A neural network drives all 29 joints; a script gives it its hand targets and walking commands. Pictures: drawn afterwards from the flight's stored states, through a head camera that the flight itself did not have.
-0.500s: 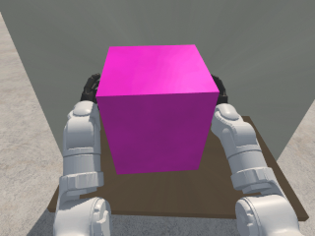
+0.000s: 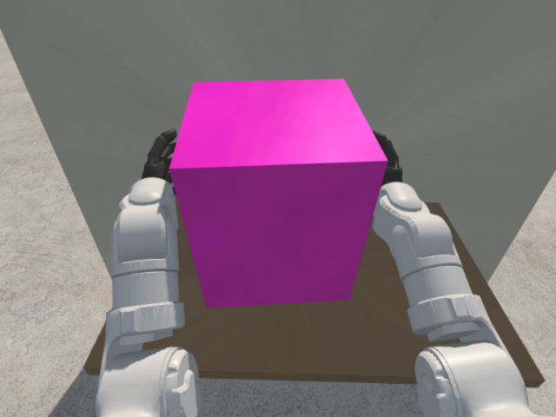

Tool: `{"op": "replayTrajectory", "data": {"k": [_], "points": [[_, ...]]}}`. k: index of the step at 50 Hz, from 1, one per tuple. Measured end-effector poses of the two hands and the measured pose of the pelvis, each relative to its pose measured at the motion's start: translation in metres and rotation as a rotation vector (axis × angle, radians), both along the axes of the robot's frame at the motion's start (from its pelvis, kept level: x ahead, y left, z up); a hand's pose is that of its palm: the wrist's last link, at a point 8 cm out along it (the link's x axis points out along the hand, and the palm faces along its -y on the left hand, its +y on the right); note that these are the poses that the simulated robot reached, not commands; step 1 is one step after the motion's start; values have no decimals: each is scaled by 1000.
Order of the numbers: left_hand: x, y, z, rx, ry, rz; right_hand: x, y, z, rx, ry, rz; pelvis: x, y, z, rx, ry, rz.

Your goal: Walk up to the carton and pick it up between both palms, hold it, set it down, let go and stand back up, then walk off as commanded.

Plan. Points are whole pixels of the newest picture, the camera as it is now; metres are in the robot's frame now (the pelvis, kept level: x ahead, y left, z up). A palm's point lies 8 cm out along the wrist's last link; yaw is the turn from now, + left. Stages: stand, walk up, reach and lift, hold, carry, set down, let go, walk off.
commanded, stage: hold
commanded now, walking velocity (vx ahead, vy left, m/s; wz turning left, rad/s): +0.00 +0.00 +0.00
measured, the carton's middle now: (274, 194) +0.39 +0.00 +0.19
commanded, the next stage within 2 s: none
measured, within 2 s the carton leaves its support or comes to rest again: neither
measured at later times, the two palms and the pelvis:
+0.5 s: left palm (156, 185) +0.37 +0.16 +0.23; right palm (384, 184) +0.36 -0.15 +0.22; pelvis +0.00 +0.00 +0.00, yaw +0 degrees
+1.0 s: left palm (157, 185) +0.37 +0.16 +0.23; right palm (383, 184) +0.37 -0.15 +0.22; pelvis +0.00 +0.00 +0.00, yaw +0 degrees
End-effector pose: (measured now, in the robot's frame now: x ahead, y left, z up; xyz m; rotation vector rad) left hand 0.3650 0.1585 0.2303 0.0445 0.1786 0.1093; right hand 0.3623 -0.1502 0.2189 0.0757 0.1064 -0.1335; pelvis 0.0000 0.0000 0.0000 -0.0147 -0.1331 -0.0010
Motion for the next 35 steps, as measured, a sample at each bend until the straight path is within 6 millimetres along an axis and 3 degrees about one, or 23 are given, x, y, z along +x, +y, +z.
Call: {"op": "replayTrajectory", "data": {"k": [35], "points": [[2, 3, 2, 1, -10, -2, 2, 3, 3, -2, -10, 0, 1, 1, 0, -1, 7, 1]]}}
